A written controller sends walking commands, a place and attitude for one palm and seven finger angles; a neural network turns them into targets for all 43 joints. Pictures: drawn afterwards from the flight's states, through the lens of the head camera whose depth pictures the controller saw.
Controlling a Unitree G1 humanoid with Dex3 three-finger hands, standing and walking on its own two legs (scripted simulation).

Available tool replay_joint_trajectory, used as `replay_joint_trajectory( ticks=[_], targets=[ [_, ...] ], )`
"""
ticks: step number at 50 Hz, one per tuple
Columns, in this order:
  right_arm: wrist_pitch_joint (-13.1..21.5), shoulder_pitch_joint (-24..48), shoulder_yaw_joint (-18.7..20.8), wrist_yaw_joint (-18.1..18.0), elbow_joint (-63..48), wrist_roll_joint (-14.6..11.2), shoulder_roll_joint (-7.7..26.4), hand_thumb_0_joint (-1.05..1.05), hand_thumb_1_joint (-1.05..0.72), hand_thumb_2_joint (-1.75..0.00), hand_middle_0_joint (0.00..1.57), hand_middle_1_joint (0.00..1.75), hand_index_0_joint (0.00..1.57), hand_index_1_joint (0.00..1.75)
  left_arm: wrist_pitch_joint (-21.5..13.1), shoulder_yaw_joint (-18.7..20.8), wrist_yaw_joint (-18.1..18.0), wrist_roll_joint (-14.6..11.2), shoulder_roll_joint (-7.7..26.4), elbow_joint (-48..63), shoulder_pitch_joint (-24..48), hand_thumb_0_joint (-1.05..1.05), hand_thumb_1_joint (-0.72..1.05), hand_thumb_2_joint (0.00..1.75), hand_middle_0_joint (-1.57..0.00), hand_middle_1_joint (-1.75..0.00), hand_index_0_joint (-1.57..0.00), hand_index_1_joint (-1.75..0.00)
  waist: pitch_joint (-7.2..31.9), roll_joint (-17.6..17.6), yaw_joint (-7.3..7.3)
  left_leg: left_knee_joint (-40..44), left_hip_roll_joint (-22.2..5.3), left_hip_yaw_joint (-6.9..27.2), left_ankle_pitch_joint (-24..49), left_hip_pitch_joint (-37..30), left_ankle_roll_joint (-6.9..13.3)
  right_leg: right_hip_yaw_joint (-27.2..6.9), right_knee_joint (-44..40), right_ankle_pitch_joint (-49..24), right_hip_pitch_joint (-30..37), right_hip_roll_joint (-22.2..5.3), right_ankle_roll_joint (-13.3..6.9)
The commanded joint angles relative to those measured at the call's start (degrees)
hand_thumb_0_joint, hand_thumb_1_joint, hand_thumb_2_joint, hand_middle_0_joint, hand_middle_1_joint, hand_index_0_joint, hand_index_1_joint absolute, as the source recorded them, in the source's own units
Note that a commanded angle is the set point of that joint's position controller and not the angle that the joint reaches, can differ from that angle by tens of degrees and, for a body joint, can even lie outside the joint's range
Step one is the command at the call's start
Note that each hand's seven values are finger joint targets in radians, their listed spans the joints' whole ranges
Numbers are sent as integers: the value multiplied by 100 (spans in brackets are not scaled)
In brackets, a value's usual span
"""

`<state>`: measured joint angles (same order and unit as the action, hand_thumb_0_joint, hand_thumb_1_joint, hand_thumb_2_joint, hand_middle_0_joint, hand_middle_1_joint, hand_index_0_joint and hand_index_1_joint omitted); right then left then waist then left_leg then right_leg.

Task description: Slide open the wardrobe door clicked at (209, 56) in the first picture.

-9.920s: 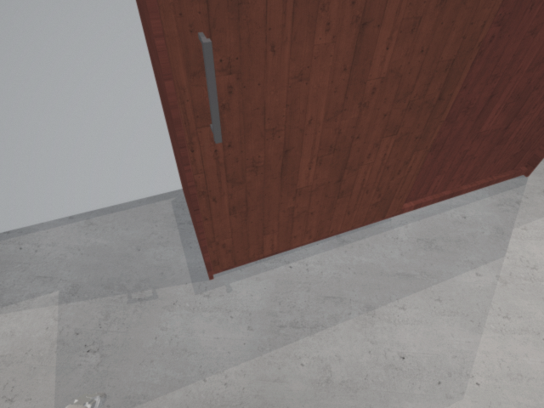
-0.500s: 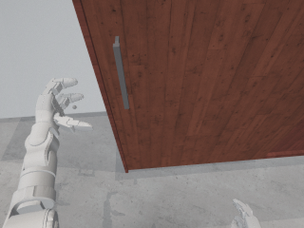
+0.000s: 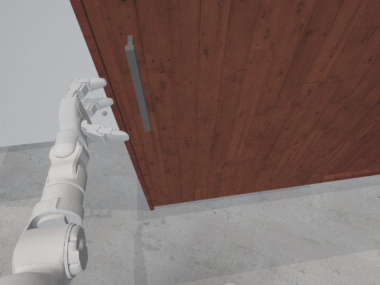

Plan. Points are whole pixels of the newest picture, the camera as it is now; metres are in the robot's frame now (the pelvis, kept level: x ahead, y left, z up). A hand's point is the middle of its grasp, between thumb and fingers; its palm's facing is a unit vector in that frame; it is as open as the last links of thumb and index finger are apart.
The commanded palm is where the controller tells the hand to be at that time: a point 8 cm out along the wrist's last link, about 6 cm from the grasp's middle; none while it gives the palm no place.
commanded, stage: move the hooked fingers beside the handle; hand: left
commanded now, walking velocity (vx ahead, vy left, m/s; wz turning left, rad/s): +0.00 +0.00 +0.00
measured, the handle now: (140, 89) +0.53 +0.13 +0.10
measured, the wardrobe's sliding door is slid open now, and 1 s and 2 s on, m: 0.00 0.00 0.00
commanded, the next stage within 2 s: feel for the door with the fingertips in 0.90 s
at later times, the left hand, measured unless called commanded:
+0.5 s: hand (106, 117) +0.44 +0.19 +0.10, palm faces +0.16 -0.99 +0.00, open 14.0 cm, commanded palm +0.41 +0.23 +0.11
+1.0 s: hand (104, 112) +0.45 +0.19 +0.12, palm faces +0.15 -0.99 +0.00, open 14.0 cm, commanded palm +0.41 +0.23 +0.11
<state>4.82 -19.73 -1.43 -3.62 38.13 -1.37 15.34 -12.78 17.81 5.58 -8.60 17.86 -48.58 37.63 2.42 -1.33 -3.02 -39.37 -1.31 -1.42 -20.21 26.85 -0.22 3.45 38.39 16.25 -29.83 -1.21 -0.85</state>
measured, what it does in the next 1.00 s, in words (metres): stands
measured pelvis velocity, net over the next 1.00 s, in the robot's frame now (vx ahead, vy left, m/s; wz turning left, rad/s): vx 0.00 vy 0.00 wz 0.00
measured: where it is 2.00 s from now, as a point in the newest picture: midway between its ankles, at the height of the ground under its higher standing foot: outside the picture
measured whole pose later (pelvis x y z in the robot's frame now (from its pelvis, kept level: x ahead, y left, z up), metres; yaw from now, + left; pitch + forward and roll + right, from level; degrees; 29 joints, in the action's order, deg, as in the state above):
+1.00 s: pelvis +0.00 +0.00 +0.00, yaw +0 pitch +9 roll +0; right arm 2.2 -20.1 -1.2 -2.7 37.4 -1.0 15.1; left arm -17.6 18.5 4.9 -7.6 18.7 -53.0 40.0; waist 3.4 -1.0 -3.3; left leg -41.6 -1.7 -1.2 -21.0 29.7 -0.3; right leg 3.5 40.0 16.6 -32.4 -0.8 -1.0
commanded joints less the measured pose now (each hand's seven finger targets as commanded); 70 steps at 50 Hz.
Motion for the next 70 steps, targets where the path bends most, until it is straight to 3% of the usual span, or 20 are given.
replay_joint_trajectory(
  ticks=[1,6,9,10,14,17,21,26,29,32,35,39,42,52,54,57,61,64,68,70],
  targets=[
    [189,-231,319,13,-591,13,749,0,-90,-90,20,30,20,30,-540,153,-167,56,1151,962,2705,0,-50,30,-30,-120,-30,-120,1943,27,-58,453,166,117,1287,-409,148,-160,-295,-1463,1133,161,-36],
    [90,-377,308,50,-536,74,776,0,-90,-90,20,30,20,30,-685,343,-333,273,1479,368,3182,0,-50,30,-30,-120,-30,-120,1872,173,-141,391,185,105,1034,-88,177,-216,-253,-1291,1058,152,-10],
    [49,-438,340,74,-619,104,774,0,-90,-90,20,30,20,30,-873,573,-314,320,1737,568,3010,0,-50,30,-30,-120,-30,-120,2420,-41,15,297,190,82,1382,-219,168,-232,-114,-1645,1322,164,-50],
    [37,-405,337,92,-671,94,748,0,-90,-90,20,30,20,30,-916,495,-276,307,1640,722,2892,0,-50,30,-30,-120,-30,-120,2557,-274,27,273,184,47,1570,-334,160,-240,-82,-1832,1339,174,-58],
    [-2,-422,376,127,-747,65,751,0,-90,-90,20,30,20,30,-914,314,-141,141,1316,988,2446,0,-50,30,-30,-120,-30,-120,2622,-113,29,277,131,61,1972,-493,144,-172,-79,-2116,1418,232,-64],
    [-21,-373,413,141,-773,13,768,0,-90,-90,20,30,20,30,-705,154,-51,-22,990,1104,2082,0,-50,30,-30,-120,-30,-120,2337,130,10,328,103,14,1950,-479,157,-143,-187,-2159,1367,253,-36],
    [-71,-311,381,92,-735,-25,788,0,-90,-90,20,30,20,30,-473,137,-86,3,1058,942,2222,0,-50,30,-30,-120,-30,-120,1600,327,-86,469,134,19,1186,-120,178,-145,-371,-1535,1129,208,-10],
    [8,-182,376,83,-761,25,671,0,-90,-90,20,30,20,30,-824,36,-311,121,1057,1982,2822,0,-50,30,-30,-120,-30,-120,2358,-453,-43,352,162,66,1509,-723,164,-210,-254,-1685,1198,210,-55],
    [34,-192,339,51,-645,37,697,0,-90,-90,20,30,20,30,-862,37,-363,116,1107,1633,2871,0,-50,30,-30,-120,-30,-120,2141,70,-145,378,136,134,1262,-542,171,-174,-281,-1503,1197,219,-31],
    [14,-116,299,18,-598,3,729,0,-90,-90,20,30,20,30,-627,-4,-299,180,1077,743,2750,0,-50,30,-30,-120,-30,-120,1575,182,-161,487,167,108,708,-148,165,-189,-404,-1044,998,160,-18],
    [-44,-117,258,-3,-640,-5,755,0,-90,-90,20,30,20,30,-443,98,-206,203,1213,125,2563,0,-50,30,-30,-120,-30,-120,1470,255,-105,485,203,69,533,93,176,-239,-449,-860,1033,107,-15],
    [-37,-202,288,-2,-721,31,760,0,-90,-90,20,30,20,30,-718,366,-136,94,1493,509,2931,0,-50,30,-30,-120,-30,-120,2079,277,-22,357,202,68,943,-30,185,-282,-293,-1314,1335,129,-27],
    [5,-189,308,40,-744,50,705,0,-90,-90,20,30,20,30,-1017,230,-100,87,1351,1014,3168,0,-50,30,-30,-120,-30,-120,2502,-193,-43,246,203,46,1265,-341,170,-301,-172,-1687,1343,167,-37],
    [-78,-229,332,41,-694,-24,759,0,-90,-90,20,30,20,30,-605,-15,6,-12,1040,708,2761,0,-50,30,-30,-120,-30,-120,1854,22,-147,384,169,78,1015,-137,165,-178,-329,-1364,1047,184,-28],
    [-43,-271,347,46,-693,2,755,0,-90,-90,20,30,20,30,-672,14,-91,-33,1015,838,2901,0,-50,30,-30,-120,-30,-120,1897,146,-145,372,166,111,989,-177,179,-179,-338,-1263,1050,201,-26],
    [-1,-274,369,78,-672,43,720,0,-90,-90,20,30,20,30,-864,-9,-254,30,973,1290,3030,0,-50,30,-30,-120,-30,-120,2321,-188,-112,302,171,108,1276,-452,159,-196,-239,-1517,1091,216,-39],
    [2,-296,351,132,-595,66,716,0,-90,-90,20,30,20,30,-828,-196,-435,156,723,902,2876,0,-50,30,-30,-120,-30,-120,1990,19,-188,314,150,137,1132,-285,139,-126,-219,-1346,870,221,-27],
    [-45,-322,350,116,-592,79,756,0,-90,-90,20,30,20,30,-685,104,-550,245,1054,542,2811,0,-50,30,-30,-120,-30,-120,1876,101,-104,353,169,118,903,-68,151,-167,-269,-1132,937,191,-33],
    [-31,-260,349,142,-684,105,675,0,-90,-90,20,30,20,30,-755,-142,-649,223,685,993,3112,0,-50,30,-30,-120,-30,-120,2276,-5,-134,294,169,66,1282,-296,137,-160,-185,-1557,1082,204,-34],
    [-18,-284,355,157,-679,118,680,0,-90,-90,20,30,20,30,-874,-31,-701,246,822,1118,3064,0,-50,30,-30,-120,-30,-120,2413,-115,-80,256,148,90,1493,-409,124,-156,-121,-1713,1109,221,-51]
  ],
)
